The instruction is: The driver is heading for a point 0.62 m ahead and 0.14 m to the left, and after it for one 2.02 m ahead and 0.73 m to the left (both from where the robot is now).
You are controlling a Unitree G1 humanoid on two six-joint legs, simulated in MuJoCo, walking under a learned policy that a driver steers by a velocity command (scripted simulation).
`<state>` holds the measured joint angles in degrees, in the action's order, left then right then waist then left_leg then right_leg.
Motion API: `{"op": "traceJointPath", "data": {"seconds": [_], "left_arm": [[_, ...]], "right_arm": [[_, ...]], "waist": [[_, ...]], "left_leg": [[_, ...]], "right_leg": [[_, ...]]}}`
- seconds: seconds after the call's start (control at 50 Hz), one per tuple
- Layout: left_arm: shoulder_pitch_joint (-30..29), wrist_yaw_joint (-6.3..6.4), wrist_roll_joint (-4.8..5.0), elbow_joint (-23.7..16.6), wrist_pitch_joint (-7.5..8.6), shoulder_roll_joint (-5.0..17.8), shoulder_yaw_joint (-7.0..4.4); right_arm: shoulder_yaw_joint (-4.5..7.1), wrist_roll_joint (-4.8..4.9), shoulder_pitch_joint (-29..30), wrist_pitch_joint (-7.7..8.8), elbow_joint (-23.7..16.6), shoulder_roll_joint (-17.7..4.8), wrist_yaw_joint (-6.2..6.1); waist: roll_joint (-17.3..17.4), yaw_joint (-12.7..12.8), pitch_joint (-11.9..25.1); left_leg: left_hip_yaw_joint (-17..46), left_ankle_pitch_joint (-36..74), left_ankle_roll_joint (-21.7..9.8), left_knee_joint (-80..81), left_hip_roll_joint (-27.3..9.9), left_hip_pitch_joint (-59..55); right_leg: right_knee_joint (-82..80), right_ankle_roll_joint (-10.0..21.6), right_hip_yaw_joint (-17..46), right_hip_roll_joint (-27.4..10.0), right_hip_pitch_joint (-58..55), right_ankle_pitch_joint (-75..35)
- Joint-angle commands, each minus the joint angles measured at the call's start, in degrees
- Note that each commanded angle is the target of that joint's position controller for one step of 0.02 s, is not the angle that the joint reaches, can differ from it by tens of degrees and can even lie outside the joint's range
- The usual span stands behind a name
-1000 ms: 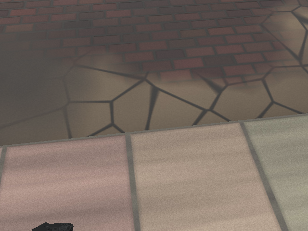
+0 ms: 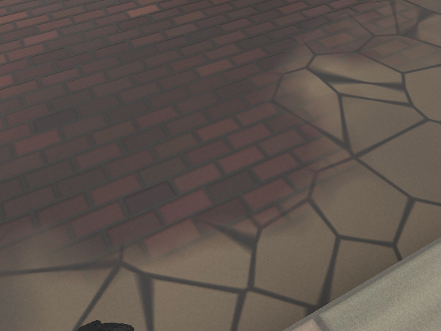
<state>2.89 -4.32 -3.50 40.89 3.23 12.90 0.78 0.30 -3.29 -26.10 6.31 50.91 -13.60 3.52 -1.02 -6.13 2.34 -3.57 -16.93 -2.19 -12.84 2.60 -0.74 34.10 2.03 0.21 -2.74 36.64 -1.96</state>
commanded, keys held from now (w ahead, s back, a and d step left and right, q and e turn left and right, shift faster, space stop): no key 0.08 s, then q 0.68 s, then w+q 0.06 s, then w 0.18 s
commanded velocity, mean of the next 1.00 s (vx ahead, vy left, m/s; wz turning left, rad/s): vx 0.13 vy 0.00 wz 0.37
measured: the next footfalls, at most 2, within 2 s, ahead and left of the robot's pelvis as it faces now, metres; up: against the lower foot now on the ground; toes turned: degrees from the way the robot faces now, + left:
right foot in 0.06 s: +0.22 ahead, -0.12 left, +0.00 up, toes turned -2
left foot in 0.50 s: +0.16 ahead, +0.13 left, +0.00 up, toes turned +14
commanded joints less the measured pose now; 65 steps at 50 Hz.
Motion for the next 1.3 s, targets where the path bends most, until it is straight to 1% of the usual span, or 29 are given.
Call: {"op": "traceJointPath", "data": {"seconds": [0.02,0.06,0.08,0.1,0.12,0.14,0.16,0.2,0.24,0.28,0.32,0.38,0.48,0.5,0.52,0.54,0.56,0.62,0.76,0.82,0.9,1.0,1.02,1.06,1.08,1.14,1.24,1.26,1.3], "left_arm": [[-3.6,0.61,1.11,-3.5,1.36,6.4,-2.24],[1.9,1.33,2.24,-1.4,2.82,10.7,-4.10],[8.6,1.71,2.28,-0.3,3.20,14.4,-4.89],[17.7,1.67,2.24,0.4,2.32,13.5,-4.60],[27.9,2.71,0.61,3.8,2.08,11.8,-5.20],[24.1,3.49,0.96,4.9,2.98,14.3,-6.47],[14.9,4.03,2.40,3.1,3.18,10.2,-5.65],[4.6,4.17,3.79,0.2,3.42,2.0,-2.43],[-0.6,4.37,2.38,-2.4,3.96,8.5,-4.90],[0.1,5.04,1.38,-3.3,4.47,14.3,-7.81],[4.3,5.81,1.14,-2.6,4.42,13.2,-8.21],[3.8,6.30,1.21,-3.7,4.65,10.8,-8.09],[0.7,6.43,0.72,-4.9,4.12,10.7,-8.02],[1.8,6.39,0.74,-4.2,3.94,9.2,-7.38],[6.4,6.67,1.29,-5.9,3.57,5.2,-6.40],[3.4,6.88,1.19,-8.2,4.11,6.7,-6.21],[0.9,6.13,1.10,-7.0,3.00,8.5,-6.36],[1.9,7.10,-0.08,-6.1,1.43,10.0,-6.85],[5.5,6.76,1.08,-3.6,-0.27,9.5,-5.19],[5.7,6.65,-0.18,-2.9,-0.72,8.2,-3.80],[5.6,5.29,0.33,-2.8,-0.05,7.3,-2.14],[10.7,2.74,1.38,-2.7,2.68,7.2,-1.31],[15.8,2.84,1.45,-2.0,3.65,7.7,-1.18],[22.6,3.18,0.01,-0.7,4.67,14.6,-3.44],[19.9,3.37,0.29,-1.6,4.29,11.5,-2.96],[16.9,4.14,1.69,-2.0,4.20,4.4,-0.76],[22.4,3.38,-0.30,1.5,3.79,7.0,-1.74],[24.6,3.32,-2.36,2.1,3.70,7.0,-1.64],[24.0,2.92,-2.32,2.8,4.00,6.6,-1.56]], "right_arm": [[2.80,0.67,2.2,0.56,-2.2,-10.6,-0.68],[3.05,0.87,2.0,0.46,-2.7,-11.5,-0.56],[1.66,0.65,-2.7,0.34,-3.4,-6.6,-0.51],[-0.70,-0.47,-9.4,0.28,-3.4,-1.2,-0.07],[1.30,0.22,-1.3,-0.58,-4.2,-6.2,0.30],[1.72,0.97,4.4,-1.02,-5.9,-5.9,-0.13],[2.04,0.14,5.3,-1.24,-5.0,-7.5,-1.39],[-0.27,-0.84,2.3,-1.41,-3.5,-1.1,-1.80],[0.40,-0.03,-1.2,-2.17,-2.4,-2.5,-0.74],[0.77,0.12,0.3,-2.35,-3.3,-4.3,0.16],[0.76,-1.11,3.8,-2.25,-5.6,-4.8,-0.26],[0.77,-0.36,6.7,-2.23,-7.6,-5.2,-1.09],[2.56,1.71,7.6,-0.79,-9.9,-6.7,0.41],[3.40,1.92,6.7,0.01,-10.5,-7.9,0.44],[5.24,2.21,6.9,0.98,-12.1,-14.8,-0.63],[7.00,1.85,5.7,1.96,-14.1,-19.8,-0.71],[7.16,0.13,4.8,2.88,-12.4,-17.9,-1.57],[5.38,2.56,8.8,1.73,-13.4,-11.5,-1.90],[5.46,1.71,9.1,1.57,-17.8,-12.1,-0.94],[5.47,2.05,7.1,1.23,-18.2,-11.6,-0.58],[5.24,2.57,7.8,0.47,-19.1,-11.6,-0.75],[3.16,1.83,11.6,-1.96,-17.7,-9.4,0.08],[2.25,1.44,12.1,-1.80,-17.3,-7.2,0.07],[1.57,-0.93,16.4,-0.97,-19.2,-3.9,-0.65],[2.11,-1.08,16.6,-0.66,-17.5,-5.8,-1.89],[2.44,-2.26,16.5,-0.51,-16.0,-5.7,-3.35],[1.26,-1.08,19.5,-1.73,-15.5,-2.0,0.71],[0.90,-2.40,17.6,-1.47,-15.4,-1.4,1.27],[1.55,-2.62,17.8,-1.24,-16.4,-3.4,1.16]], "waist": [[4.9,4.4,-2.0],[3.3,7.4,2.9],[-3.8,7.0,14.1],[-12.1,9.1,29.5],[-6.4,14.7,25.4],[-5.8,12.6,12.4],[-3.6,9.3,5.2],[-2.5,2.7,3.4],[-1.4,0.1,5.1],[-2.6,2.6,4.6],[-0.9,4.6,3.2],[-2.6,5.2,2.4],[-1.9,5.0,2.1],[0.2,4.6,2.5],[12.9,7.6,4.8],[15.3,4.5,2.3],[9.2,2.4,0.2],[7.2,5.5,1.7],[6.5,5.8,2.6],[7.1,3.4,0.9],[7.5,1.0,0.5],[6.2,5.3,0.7],[3.8,7.7,1.2],[-7.0,11.3,-4.0],[-1.4,10.6,-5.4],[-3.5,8.6,-3.4],[-1.7,10.6,-4.2],[-3.7,10.2,-3.6],[-3.1,9.3,-4.4]], "left_leg": [[4.8,45.1,-7.7,-4.5,-14.1,1.0],[2.4,53.1,-2.8,-12.5,-8.7,7.6],[0.5,36.9,1.7,-23.5,-4.5,16.6],[1.7,-6.2,5.4,-42.5,0.6,29.8],[6.4,-23.4,4.9,-55.6,0.8,35.1],[8.6,-22.0,3.4,-59.5,-3.2,38.7],[7.9,-19.9,3.7,-57.3,-6.8,37.0],[8.2,-18.5,6.2,-47.9,-10.7,25.9],[2.8,-12.1,8.0,-44.1,-8.6,16.6],[-0.3,-7.2,7.8,-42.1,-6.8,17.7],[2.5,-5.1,5.7,-39.0,-8.6,21.7],[5.4,-2.6,2.9,-34.3,-10.6,25.3],[0.8,8.7,-2.3,-19.4,-5.2,16.2],[2.5,15.0,-5.0,-14.9,-5.3,13.2],[17.6,38.7,-15.1,-7.4,-16.5,9.4],[33.0,34.2,-24.5,-1.5,-23.6,5.3],[29.8,23.5,-20.1,-0.5,-21.7,4.7],[23.2,28.9,-14.9,-2.1,-18.1,5.5],[22.8,25.3,-14.5,-2.2,-14.8,6.3],[27.7,-0.6,-13.7,-0.7,-13.7,7.5],[30.6,-12.5,-12.4,-2.3,-13.1,10.1],[30.5,-16.8,-10.9,-9.0,-9.4,23.7],[30.0,-16.4,-8.8,-14.0,-8.2,29.9],[14.5,-16.4,1.5,-38.1,2.7,54.3],[14.9,-11.5,2.1,-44.6,-0.7,58.5],[10.9,-2.4,3.3,-49.0,-3.8,54.1],[2.0,10.5,3.3,-40.9,-5.6,42.0],[2.3,14.5,2.1,-47.5,-5.8,38.0],[2.7,14.2,0.6,-45.8,-6.1,40.9]], "right_leg": [[-5.3,1.3,-2.1,2.5,-7.0,-3.8],[-7.3,5.2,-4.3,5.1,-26.9,-15.2],[-2.3,14.5,3.6,-4.6,-47.6,-37.9],[-5.6,27.6,25.6,-22.8,-68.0,-40.4],[-10.5,24.5,29.0,-22.7,-63.6,-32.1],[-13.7,18.8,21.9,-20.8,-49.6,-19.9],[-16.6,15.5,15.7,-17.7,-36.7,-16.8],[-19.8,12.0,8.3,-14.2,-22.4,-19.5],[-20.9,11.2,0.6,-10.1,-14.6,-17.1],[-22.4,13.0,-1.6,-10.2,-14.7,-9.3],[-22.9,14.3,2.0,-14.4,-18.2,-2.4],[-23.1,13.9,4.5,-18.4,-24.7,2.4],[-16.5,8.2,-1.7,-14.8,-24.3,14.0],[-12.5,5.6,-3.4,-13.0,-23.5,17.3],[0.5,-0.8,-11.4,-4.9,-20.5,26.3],[8.0,-4.4,-6.8,4.1,-7.1,37.2],[13.2,-4.6,1.0,2.5,-2.9,35.1],[24.7,-6.0,3.8,0.7,-2.8,32.1],[21.7,-9.3,3.0,0.7,-5.4,22.6],[12.7,-8.8,2.4,-0.1,-6.7,23.6],[3.1,-6.9,-0.9,1.5,-10.5,28.2],[-8.4,-1.2,-2.4,2.5,-27.2,19.7],[-9.5,2.4,2.2,-1.5,-33.5,20.7],[-23.4,21.4,36.8,-20.4,-42.3,31.6],[-24.3,19.9,34.5,-20.9,-43.4,32.3],[-25.3,14.0,21.4,-13.8,-40.5,20.6],[-24.4,13.0,4.8,-7.7,-30.7,1.5],[-21.0,13.0,3.8,-7.7,-27.6,0.3],[-17.9,13.7,5.4,-9.5,-29.3,-1.6]]}}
